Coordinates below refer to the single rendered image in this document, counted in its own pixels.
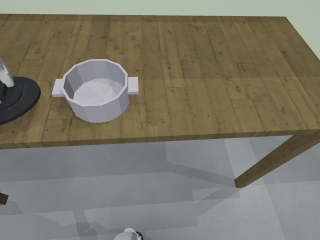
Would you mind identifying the table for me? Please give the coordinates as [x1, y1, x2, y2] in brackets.
[0, 13, 320, 206]

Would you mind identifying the lid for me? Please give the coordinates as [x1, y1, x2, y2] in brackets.
[0, 76, 41, 125]

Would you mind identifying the left robot hand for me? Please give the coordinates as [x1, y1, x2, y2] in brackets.
[0, 58, 15, 104]

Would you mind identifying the pot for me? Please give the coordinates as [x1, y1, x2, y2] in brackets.
[52, 59, 139, 123]

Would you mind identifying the left robot shin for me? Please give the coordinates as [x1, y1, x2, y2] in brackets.
[124, 228, 137, 234]

